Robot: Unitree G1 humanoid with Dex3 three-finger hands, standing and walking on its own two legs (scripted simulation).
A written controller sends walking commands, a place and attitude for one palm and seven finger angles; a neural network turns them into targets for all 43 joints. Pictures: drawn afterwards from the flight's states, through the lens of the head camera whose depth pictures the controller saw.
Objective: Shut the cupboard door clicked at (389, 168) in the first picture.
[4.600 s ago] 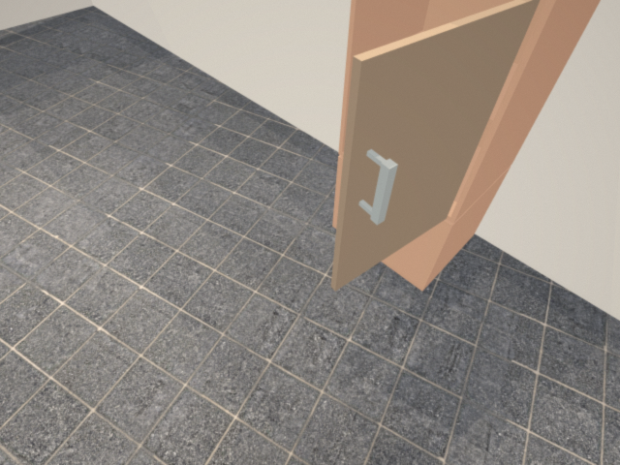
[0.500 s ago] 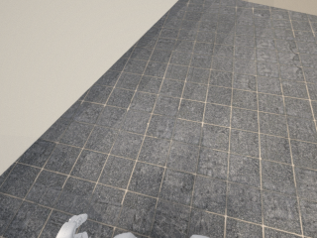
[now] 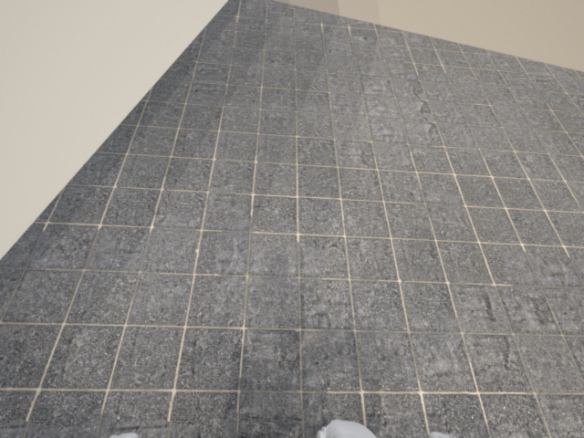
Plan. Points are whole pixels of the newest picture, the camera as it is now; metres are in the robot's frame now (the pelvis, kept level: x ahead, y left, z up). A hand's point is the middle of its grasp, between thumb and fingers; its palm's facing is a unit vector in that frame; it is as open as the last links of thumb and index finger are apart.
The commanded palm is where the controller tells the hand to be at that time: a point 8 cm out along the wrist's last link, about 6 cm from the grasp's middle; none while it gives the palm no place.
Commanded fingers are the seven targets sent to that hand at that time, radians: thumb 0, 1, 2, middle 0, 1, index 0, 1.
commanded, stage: walk around to get in front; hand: left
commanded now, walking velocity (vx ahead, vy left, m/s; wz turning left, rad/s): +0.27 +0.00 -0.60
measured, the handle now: out of the picture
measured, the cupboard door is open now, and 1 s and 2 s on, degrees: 81 81 81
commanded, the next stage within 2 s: walk to a spot facing it in 1.46 s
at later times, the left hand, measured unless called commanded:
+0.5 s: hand (247, 366) +0.24 +0.08 -0.16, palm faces -0.31 -0.93 -0.22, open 7.3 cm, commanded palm none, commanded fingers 0.00 0.90 0.90 -0.20 -0.30 -0.20 -0.30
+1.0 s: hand (288, 250) +0.47 +0.03 -0.17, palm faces -0.43 -0.89 -0.17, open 7.3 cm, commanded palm none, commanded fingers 0.00 0.90 0.90 -0.20 -0.30 -0.20 -0.30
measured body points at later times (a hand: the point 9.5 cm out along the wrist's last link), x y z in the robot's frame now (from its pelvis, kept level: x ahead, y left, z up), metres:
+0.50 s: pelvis +0.10 -0.08 +0.00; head +0.14 -0.10 +0.45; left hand +0.25 +0.13 -0.14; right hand +0.05 -0.33 -0.15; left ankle +0.16 +0.07 -0.67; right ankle +0.05 -0.15 -0.74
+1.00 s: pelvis +0.33 -0.11 +0.00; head +0.36 -0.11 +0.45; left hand +0.49 +0.08 -0.15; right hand +0.24 -0.34 -0.14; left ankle +0.36 -0.03 -0.74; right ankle +0.28 -0.26 -0.65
